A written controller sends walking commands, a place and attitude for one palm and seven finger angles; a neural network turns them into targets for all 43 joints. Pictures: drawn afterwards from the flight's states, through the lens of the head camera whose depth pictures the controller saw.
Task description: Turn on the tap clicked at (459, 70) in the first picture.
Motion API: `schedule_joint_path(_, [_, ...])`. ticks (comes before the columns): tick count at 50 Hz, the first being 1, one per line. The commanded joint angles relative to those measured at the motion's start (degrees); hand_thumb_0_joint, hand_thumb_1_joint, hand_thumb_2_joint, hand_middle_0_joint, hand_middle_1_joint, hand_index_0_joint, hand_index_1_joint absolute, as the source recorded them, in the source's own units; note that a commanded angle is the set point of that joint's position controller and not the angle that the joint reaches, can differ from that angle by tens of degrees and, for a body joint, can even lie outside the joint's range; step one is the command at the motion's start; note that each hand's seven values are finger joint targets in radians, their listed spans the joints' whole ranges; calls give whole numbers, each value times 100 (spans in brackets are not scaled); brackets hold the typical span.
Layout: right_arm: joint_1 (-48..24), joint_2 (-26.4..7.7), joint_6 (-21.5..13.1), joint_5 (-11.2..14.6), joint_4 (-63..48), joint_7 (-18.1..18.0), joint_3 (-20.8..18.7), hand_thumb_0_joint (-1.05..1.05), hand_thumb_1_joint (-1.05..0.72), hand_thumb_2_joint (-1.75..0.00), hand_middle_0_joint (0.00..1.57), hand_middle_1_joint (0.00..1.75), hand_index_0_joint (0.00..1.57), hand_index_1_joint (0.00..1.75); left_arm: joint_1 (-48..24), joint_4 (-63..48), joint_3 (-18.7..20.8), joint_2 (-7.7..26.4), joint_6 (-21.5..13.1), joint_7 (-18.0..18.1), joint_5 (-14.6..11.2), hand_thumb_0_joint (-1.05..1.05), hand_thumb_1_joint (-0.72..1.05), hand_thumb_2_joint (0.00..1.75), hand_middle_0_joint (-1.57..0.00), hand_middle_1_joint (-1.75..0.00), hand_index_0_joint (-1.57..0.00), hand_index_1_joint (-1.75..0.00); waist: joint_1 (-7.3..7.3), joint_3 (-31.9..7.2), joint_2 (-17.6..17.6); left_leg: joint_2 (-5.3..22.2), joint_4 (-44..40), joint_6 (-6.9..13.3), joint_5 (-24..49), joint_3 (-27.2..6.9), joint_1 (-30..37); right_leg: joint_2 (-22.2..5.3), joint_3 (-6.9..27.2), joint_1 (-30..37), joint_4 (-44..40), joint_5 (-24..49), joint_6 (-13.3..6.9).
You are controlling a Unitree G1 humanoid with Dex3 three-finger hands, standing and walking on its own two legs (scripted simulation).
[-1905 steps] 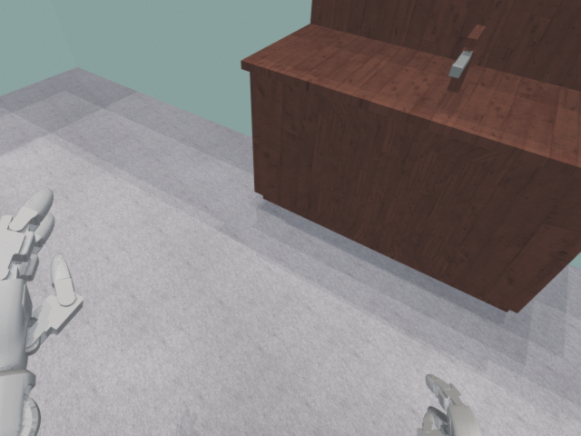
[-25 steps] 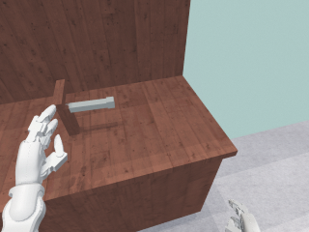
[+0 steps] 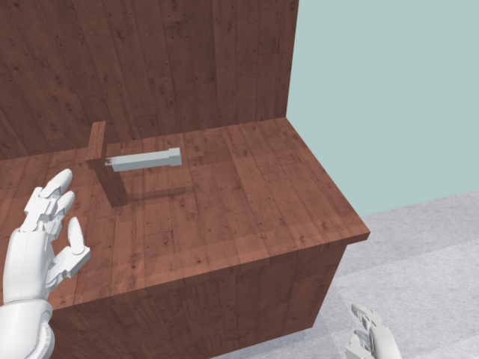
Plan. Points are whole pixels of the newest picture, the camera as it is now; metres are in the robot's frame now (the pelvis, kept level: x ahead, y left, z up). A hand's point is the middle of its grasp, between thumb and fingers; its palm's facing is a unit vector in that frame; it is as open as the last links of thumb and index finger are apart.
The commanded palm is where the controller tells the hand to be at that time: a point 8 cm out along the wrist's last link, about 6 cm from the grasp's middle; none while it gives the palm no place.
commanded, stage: step back with the hand held close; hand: left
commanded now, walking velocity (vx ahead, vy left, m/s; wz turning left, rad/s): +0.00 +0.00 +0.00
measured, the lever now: (175, 156) +0.50 +0.21 +0.07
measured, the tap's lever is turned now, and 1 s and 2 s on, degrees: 86 86 86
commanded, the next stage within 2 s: stop stepping back and stand still in 1.28 s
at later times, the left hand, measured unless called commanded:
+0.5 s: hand (54, 278) +0.16 +0.26 +0.14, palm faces +0.33 -0.85 -0.40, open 7.4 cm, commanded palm +0.12 +0.30 +0.17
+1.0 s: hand (27, 319) +0.11 +0.26 +0.15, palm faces +0.29 -0.89 -0.35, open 7.4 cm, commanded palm +0.06 +0.31 +0.17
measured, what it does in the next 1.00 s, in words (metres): walks backwards: right foot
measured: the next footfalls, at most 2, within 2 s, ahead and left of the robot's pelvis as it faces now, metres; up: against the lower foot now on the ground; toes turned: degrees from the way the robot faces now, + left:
right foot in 0.82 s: -0.13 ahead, -0.08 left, +0.00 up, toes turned +2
left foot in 1.42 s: -0.23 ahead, +0.19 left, +0.00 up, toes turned +2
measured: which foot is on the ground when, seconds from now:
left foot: down 0.00-1.00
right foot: down 0.00-0.58, up 0.60-0.80, down 0.82-1.00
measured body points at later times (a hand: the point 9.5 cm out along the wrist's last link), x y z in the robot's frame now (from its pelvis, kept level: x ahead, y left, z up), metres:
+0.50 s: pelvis -0.05 +0.02 -0.01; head -0.04 +0.03 +0.44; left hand +0.14 +0.31 +0.16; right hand +0.13 -0.22 -0.09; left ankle +0.02 +0.11 -0.74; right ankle -0.01 -0.09 -0.74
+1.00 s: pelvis -0.11 +0.04 -0.02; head -0.10 +0.05 +0.43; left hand +0.09 +0.30 +0.17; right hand +0.07 -0.19 -0.10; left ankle +0.02 +0.11 -0.74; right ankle -0.16 -0.09 -0.74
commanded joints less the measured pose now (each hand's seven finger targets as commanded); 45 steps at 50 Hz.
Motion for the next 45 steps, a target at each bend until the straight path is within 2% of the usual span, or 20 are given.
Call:
schedule_joint_path(1, [-863, -674, -323, 5, -918, -40, -272, 0, -90, -90, 20, 30, 20, 30, -717, -1262, 747, 1024, -434, 104, 2, 0, 90, 90, -20, -30, -20, -30, -15, -220, 155, 123, -369, 110, 519, -196, 189, -243, 222, -495, -489, 501, -47])
schedule_joint_path(2, [-891, -684, -331, 8, -942, -46, -277, 0, -90, -90, 20, 30, 20, 30, -973, -1520, 837, 1165, -468, 120, -1, 0, 90, 90, -20, -30, -20, -30, -9, -312, 186, 119, -356, 119, 489, -187, 224, -251, 229, -472, -505, 483, -44])
schedule_joint_path(3, [-969, -686, -279, 87, -1167, -76, -201, 0, -90, -90, 20, 30, 20, 30, -1723, -1897, 1661, 1963, -650, 163, -61, 0, 90, 90, -20, -30, -20, -30, -38, 53, 190, 235, -66, 223, 236, -364, -184, -565, 849, -1069, -660, 973, 14])
schedule_joint_path(4, [-895, -591, -230, 35, -933, -100, -174, 0, -90, -90, 20, 30, 20, 30, -1184, -1287, 1313, 1469, -666, 106, -37, 0, 90, 90, -20, -30, -20, -30, -112, -57, -139, 243, 118, 217, 367, -432, -161, -754, 846, -1118, -595, 1340, 3])
schedule_joint_path(6, [-836, -648, -151, 33, -1013, -92, -229, 0, -90, -90, 20, 30, 20, 30, -853, -1053, 1098, 1207, -617, 43, 4, 0, 90, 90, -20, -30, -20, -30, -131, -295, -312, 308, 212, 190, 783, -432, -61, -819, 816, -1124, -419, 1724, 15])
schedule_joint_path(11, [-695, -772, -35, 79, -1266, -90, -323, 0, -90, -90, 20, 30, 20, 30, -9, -1095, 829, 918, -513, -19, -27, 0, 90, 90, -20, -30, -20, -30, -97, -1053, 60, 495, 259, 220, 1882, -388, 93, -779, 632, -1018, 48, 2014, 138])
schedule_joint_path(14, [-708, -767, 34, 101, -1384, -122, -356, 0, -90, -90, 20, 30, 20, 30, 76, -1379, 1004, 1146, -471, 18, -26, 0, 90, 90, -20, -30, -20, -30, -99, -1066, -435, 498, 337, 196, 1624, -391, -102, -808, 675, -1190, 25, 1814, 152])
schedule_joint_path(15, [-743, -795, 51, 85, -1389, -139, -358, 0, -90, -90, 20, 30, 20, 30, -40, -1574, 1182, 1386, -490, 53, -25, 0, 90, 90, -20, -30, -20, -30, -106, -1113, -292, 494, 291, 190, 1533, -412, -166, -838, 695, -1204, 67, 1664, 116])
schedule_joint_path(20, [-692, -779, 37, 76, -1377, -199, -399, 0, -90, -90, 20, 30, 20, 30, -219, -1929, 1412, 1654, -585, 196, 7, 0, 90, 90, -20, -30, -20, -30, -171, -803, -285, 388, 456, 160, 121, -507, -599, -1012, 980, -1755, -112, 489, -69])
schedule_joint_path(24, [-593, -787, -44, 101, -1348, -208, -384, 0, -90, -90, 20, 30, 20, 30, -120, -2002, 1172, 1380, -631, 290, 47, 0, 90, 90, -20, -30, -20, -30, -234, -558, -27, 393, 676, 170, -943, -647, -770, -1040, 1034, -2371, -193, -674, -150])
schedule_joint_path(27, [-570, -884, -127, 74, -1385, -226, -374, 0, -90, -90, 20, 30, 20, 30, -11, -2200, 1130, 1254, -665, 322, 117, 0, 90, 90, -20, -30, -20, -30, -238, -617, 625, 790, -409, 292, -1775, -1271, -1356, -490, 571, -1913, 546, -856, 61])
schedule_joint_path(29, [-563, -941, -201, 25, -1394, -251, -384, 0, -90, -90, 20, 30, 20, 30, -95, -2230, 1216, 1191, -681, 333, 281, 0, 90, 90, -20, -30, -20, -30, -204, -707, 1205, 1292, -1599, 565, -3105, -2073, -2579, 72, 338, -684, 1942, -448, 287])
schedule_joint_path(30, [-571, -905, -222, -5, -1378, -250, -391, 0, -90, -90, 20, 30, 20, 30, -186, -2244, 1322, 1319, -683, 338, 327, 0, 90, 90, -20, -30, -20, -30, -208, -728, 1357, 1403, -1844, 635, -3138, -2305, -2706, 120, 418, -641, 2503, -551, 307])
schedule_joint_path(32, [-432, -763, -254, -36, -1266, -229, -424, 0, -90, -90, 20, 30, 20, 30, -149, -2047, 1255, 1202, -646, 325, 371, 0, 90, 90, -20, -30, -20, -30, -205, -743, 765, 1461, -1655, 687, -2530, -2112, -2285, 42, 516, -1048, 2794, -788, 301])
schedule_joint_path(34, [-338, -714, -263, -18, -1170, -202, -413, 0, -90, -90, 20, 30, 20, 30, 199, -1739, 1227, 1102, -586, 297, 313, 0, 90, 90, -20, -30, -20, -30, -188, -747, 250, 1341, -1345, 692, -1891, -1780, -1664, 24, 461, -1438, 2237, -1093, 277])
schedule_joint_path(38, [-361, -686, -253, -50, -1010, -179, -307, 0, -90, -90, 20, 30, 20, 30, 35, -1813, 1020, 970, -536, 253, 216, 0, 90, 90, -20, -30, -20, -30, -210, -885, 623, 1136, -1069, 468, -969, -1440, -891, -53, 490, -1509, 693, -794, 171])
schedule_joint_path(40, [-392, -731, -226, -57, -922, -163, -313, 0, -90, -90, 20, 30, 20, 30, -291, -2051, 1075, 1166, -574, 244, 236, 0, 90, 90, -20, -30, -20, -30, -224, -1066, 609, 964, -338, 319, 69, -1068, -740, -325, 694, -1221, -91, 345, 38])
schedule_joint_path(43, [-424, -593, -206, 61, -913, -122, -305, 0, -90, -90, 20, 30, 20, 30, -391, -2183, 1073, 1309, -661, 246, 153, 0, 90, 90, -20, -30, -20, -30, -235, -1642, -481, 527, 996, 111, 1582, -316, -29, -1062, 1080, -1486, 30, 2659, -122])
schedule_joint_path(44, [-317, -614, -169, 144, -918, -134, -426, 0, -90, -90, 20, 30, 20, 30, -363, -2209, 957, 1175, -633, 227, 128, 0, 90, 90, -20, -30, -20, -30, -244, -1876, -1107, 360, 1392, 76, 1872, -86, 96, -1073, 870, -1296, 213, 3459, -103])
schedule_joint_path(45, [-369, -660, -125, 180, -979, -131, -464, 0, -90, -90, 20, 30, 20, 30, -293, -2336, 1199, 1463, -599, 249, 88, 0, 90, 90, -20, -30, -20, -30, -251, -1990, -1298, 262, 1529, 47, 1716, 58, 95, -1156, 828, -1247, 371, 4001, -91])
